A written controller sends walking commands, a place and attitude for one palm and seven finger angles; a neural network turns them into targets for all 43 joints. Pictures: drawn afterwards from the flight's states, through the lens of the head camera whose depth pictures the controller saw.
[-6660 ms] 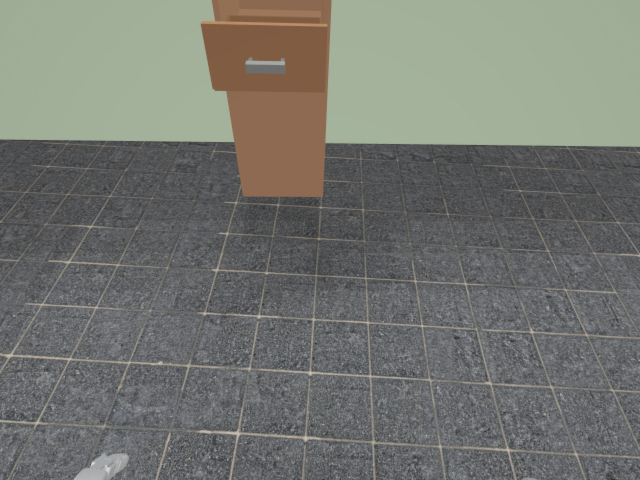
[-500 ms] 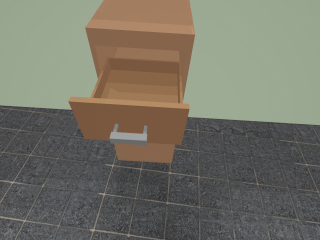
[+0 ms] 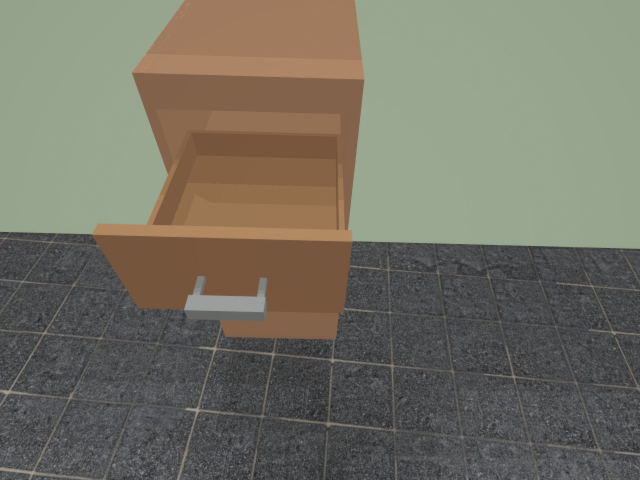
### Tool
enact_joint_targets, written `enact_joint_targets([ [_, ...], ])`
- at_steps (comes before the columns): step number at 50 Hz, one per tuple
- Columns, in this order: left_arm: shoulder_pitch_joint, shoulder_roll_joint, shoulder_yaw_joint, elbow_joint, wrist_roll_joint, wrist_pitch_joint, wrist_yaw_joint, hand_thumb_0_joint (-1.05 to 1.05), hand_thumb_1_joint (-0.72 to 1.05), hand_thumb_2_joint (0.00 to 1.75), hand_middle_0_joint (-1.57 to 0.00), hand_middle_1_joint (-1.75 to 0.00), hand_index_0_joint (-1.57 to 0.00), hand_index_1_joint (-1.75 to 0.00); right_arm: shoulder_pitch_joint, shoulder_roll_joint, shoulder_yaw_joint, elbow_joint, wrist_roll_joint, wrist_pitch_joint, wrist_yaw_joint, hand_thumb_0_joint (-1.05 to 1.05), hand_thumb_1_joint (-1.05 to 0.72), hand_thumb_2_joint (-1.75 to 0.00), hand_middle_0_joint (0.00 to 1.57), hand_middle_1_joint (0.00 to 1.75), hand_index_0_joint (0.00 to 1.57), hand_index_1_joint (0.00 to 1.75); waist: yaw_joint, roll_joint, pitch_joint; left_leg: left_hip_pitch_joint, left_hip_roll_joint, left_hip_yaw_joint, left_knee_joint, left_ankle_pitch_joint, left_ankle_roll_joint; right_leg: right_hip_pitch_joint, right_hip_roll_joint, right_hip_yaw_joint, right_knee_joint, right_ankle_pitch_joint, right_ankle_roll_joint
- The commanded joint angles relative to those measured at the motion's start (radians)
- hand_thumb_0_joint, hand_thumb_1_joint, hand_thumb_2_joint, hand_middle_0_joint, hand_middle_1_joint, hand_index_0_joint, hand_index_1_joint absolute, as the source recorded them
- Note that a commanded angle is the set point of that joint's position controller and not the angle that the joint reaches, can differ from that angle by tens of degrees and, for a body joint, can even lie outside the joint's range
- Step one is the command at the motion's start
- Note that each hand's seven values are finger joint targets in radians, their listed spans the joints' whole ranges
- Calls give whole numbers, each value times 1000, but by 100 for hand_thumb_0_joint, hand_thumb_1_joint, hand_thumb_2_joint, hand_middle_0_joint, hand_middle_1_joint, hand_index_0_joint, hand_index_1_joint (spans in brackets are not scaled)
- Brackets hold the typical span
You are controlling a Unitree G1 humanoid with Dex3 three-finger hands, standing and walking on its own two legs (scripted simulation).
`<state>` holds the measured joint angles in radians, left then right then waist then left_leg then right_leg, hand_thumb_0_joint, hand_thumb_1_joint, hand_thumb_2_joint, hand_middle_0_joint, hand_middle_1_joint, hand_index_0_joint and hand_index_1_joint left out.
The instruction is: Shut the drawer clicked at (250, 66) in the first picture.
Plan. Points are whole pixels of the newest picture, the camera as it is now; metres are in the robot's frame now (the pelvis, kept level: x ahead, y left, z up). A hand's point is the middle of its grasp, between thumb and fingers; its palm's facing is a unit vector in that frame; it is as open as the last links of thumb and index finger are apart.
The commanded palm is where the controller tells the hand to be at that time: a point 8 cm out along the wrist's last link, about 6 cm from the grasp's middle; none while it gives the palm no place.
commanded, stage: shuffle to correct the standing spot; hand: left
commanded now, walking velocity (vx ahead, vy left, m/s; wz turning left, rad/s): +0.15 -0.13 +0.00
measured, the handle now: (229, 295) +0.35 +0.15 +0.01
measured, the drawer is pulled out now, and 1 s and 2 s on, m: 0.30 0.30 0.30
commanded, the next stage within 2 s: come to a stop and stand still in 0.46 s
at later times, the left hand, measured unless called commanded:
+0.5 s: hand out of the picture +0.12 +0.16 -0.17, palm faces +0.03 -0.99 -0.15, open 7.4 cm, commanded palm none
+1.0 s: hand (264, 477) +0.16 +0.09 -0.15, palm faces +0.07 -0.97 -0.23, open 7.3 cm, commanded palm none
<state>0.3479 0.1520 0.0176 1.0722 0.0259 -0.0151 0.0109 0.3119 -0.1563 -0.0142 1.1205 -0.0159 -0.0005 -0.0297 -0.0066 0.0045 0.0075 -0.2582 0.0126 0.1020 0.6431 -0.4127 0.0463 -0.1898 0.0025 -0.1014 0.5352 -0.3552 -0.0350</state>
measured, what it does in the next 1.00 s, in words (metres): steps to the right: left foot, then right foot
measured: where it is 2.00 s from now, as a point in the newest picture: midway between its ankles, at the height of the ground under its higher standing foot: outside the picture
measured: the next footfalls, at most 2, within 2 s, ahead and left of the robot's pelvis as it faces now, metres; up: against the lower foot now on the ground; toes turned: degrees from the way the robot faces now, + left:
left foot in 0.22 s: +0.12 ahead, +0.09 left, +0.00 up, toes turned +8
right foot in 0.70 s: +0.17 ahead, -0.20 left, +0.00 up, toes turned -5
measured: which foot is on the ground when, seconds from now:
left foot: up 0.00-0.20, down 0.22-0.70, up 0.72-1.00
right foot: down 0.00-0.24, up 0.26-0.68, down 0.70-1.00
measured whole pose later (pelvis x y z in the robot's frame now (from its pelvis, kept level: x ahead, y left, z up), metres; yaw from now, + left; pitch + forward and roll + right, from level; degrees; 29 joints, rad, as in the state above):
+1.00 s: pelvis +0.08 -0.10 +0.01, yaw +2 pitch -1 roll +2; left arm 0.17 0.17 0.04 0.96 0.03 0.00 0.04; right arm 0.22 -0.17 -0.05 1.01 0.00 0.06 -0.01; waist 0.01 -0.03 0.06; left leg -0.36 -0.01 0.07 0.83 -0.47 -0.05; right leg -0.29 -0.07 -0.10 0.50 -0.20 -0.03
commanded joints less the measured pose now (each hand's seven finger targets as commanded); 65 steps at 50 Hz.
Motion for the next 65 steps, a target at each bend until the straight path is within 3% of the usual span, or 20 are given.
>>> enact_joint_targets([
  [1,177,110,22,19,6,-19,26,0,90,90,-20,-30,-20,-30,-113,-50,-15,-110,-3,-29,9,0,-90,-90,20,30,20,30,60,-142,118,-371,25,-30,332,-131,-6,157,-322,347,-264,442,-235],
  [5,147,121,24,9,10,-20,27,0,90,90,-20,-30,-20,-30,-115,-8,-10,-117,-3,-30,21,0,-90,-90,20,30,20,30,40,-98,66,-283,23,15,194,-68,-14,150,-249,197,-205,568,-193],
  [9,84,111,22,0,-5,-9,16,0,90,90,-20,-30,-20,-30,46,-22,-12,-59,-6,-38,9,0,-90,-90,20,30,20,30,-45,-87,22,75,-6,59,-130,218,-13,-18,-138,90,-47,476,-102],
  [10,86,96,20,-8,-8,-8,10,0,90,90,-20,-30,-20,-30,140,-78,-25,-31,-10,-43,-1,0,-90,-90,20,30,20,30,-81,-17,-27,227,74,-31,-183,296,12,-94,-106,67,116,399,-68],
  [11,116,50,15,-23,-13,-7,5,0,90,90,-20,-30,-20,-30,211,-182,-47,-23,-20,-49,-11,0,-90,-90,20,30,20,30,-87,229,-84,348,338,-380,-253,449,123,-282,-13,-3,355,39,-9],
  [12,84,75,15,-65,-5,-6,6,0,90,90,-20,-30,-20,-30,261,-231,-53,-29,-12,-42,-19,0,-90,-90,20,30,20,30,-102,232,-104,360,499,-595,-329,571,234,-375,13,50,567,-259,-6],
  [15,-6,79,37,-67,14,17,-2,0,90,90,-20,-30,-20,-30,84,-144,-31,-67,-15,-39,-26,0,-90,-90,20,30,20,30,-30,137,98,53,410,-414,-383,449,190,-416,-65,136,720,-96,6],
  [20,48,35,37,-49,12,52,-16,0,90,90,-20,-30,-20,-30,30,-124,-27,-93,-12,-54,-20,0,-90,-90,20,30,20,30,23,119,64,-21,283,-133,-386,503,117,-346,-60,91,681,92,47],
  [28,-139,38,37,-149,1,62,-14,0,90,90,-20,-30,-20,-30,64,-172,-57,-101,-30,-23,-11,0,-90,-90,20,30,20,30,-28,165,53,46,301,-127,-344,519,113,-314,-71,38,336,22,65],
  [31,-74,32,38,-138,-5,32,-3,0,90,90,-20,-30,-20,-30,27,-175,-60,-115,-29,-8,-4,0,-90,-90,20,30,20,30,4,195,-12,43,271,-128,-246,487,78,-136,-43,20,84,66,52],
  [33,35,96,47,-93,-2,-1,10,0,90,90,-20,-30,-20,-30,54,-118,-51,-104,-14,-6,10,0,-90,-90,20,30,20,30,44,35,-88,-13,155,-62,-76,281,-14,93,-84,65,-142,286,62],
  [34,35,185,54,-86,4,-15,22,0,90,90,-20,-30,-20,-30,111,-31,-32,-109,-1,-4,16,0,-90,-90,20,30,20,30,21,-227,-138,-148,59,-3,56,-57,-64,199,-293,270,-160,533,17],
  [35,14,223,52,-105,-4,-13,20,0,90,90,-20,-30,-20,-30,117,-23,-27,-122,6,8,9,0,-90,-90,20,30,20,30,17,-283,-157,-133,28,-60,154,-222,-68,121,-396,350,-183,689,-62],
  [41,-80,163,42,-125,0,-11,37,0,90,90,-20,-30,-20,-30,55,-44,-35,-95,11,33,10,0,-90,-90,20,30,20,30,7,-199,-37,-163,21,-67,287,-97,-102,59,-333,217,-128,944,-124],
  [47,-86,213,71,-139,5,12,49,0,90,90,-20,-30,-20,-30,-17,-42,-41,-141,8,48,23,0,-90,-90,20,30,20,30,37,-138,-29,-144,6,-71,209,-61,-101,24,-371,252,-187,620,-179],
  [53,-133,183,68,-152,-2,37,38,0,90,90,-20,-30,-20,-30,84,-42,-35,-122,9,31,25,0,-90,-90,20,30,20,30,-19,-85,-24,190,-10,-16,-228,188,-67,-213,-231,199,-141,44,-70],
  [55,-112,87,46,-158,-11,45,28,0,90,90,-20,-30,-20,-30,73,-117,-42,-135,-8,20,17,0,-90,-90,20,30,20,30,-15,216,15,114,177,-250,-400,65,1,-260,-68,75,49,-105,8],
  [56,-105,69,44,-157,-9,42,26,0,90,90,-20,-30,-20,-30,23,-136,-40,-160,-15,22,15,0,-90,-90,20,30,20,30,0,249,68,-39,258,-330,-474,-1,72,-201,-31,34,169,-123,21],
  [60,-17,63,35,-93,10,43,7,0,90,90,-20,-30,-20,-30,-99,-121,-25,-177,-13,5,11,0,-90,-90,20,30,20,30,44,156,103,-156,225,-296,-515,-144,115,-148,-29,78,419,-53,14],
  [65,6,34,17,-82,3,25,7,0,90,90,-20,-30,-20,-30,-16,-130,-34,-137,-17,-4,5,0,-90,-90,20,30,20,30,5,82,99,-24,241,-322,-476,-91,136,-151,-37,58,227,-130,14],
])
